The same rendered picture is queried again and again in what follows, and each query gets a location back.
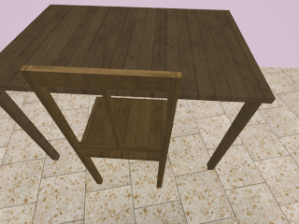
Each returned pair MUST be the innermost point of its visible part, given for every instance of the chair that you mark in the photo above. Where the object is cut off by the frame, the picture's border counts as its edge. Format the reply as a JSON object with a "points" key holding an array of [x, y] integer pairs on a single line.
{"points": [[117, 128]]}

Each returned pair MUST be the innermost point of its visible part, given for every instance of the table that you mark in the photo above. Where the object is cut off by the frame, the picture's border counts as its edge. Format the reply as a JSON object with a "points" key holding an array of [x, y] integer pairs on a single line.
{"points": [[205, 45]]}

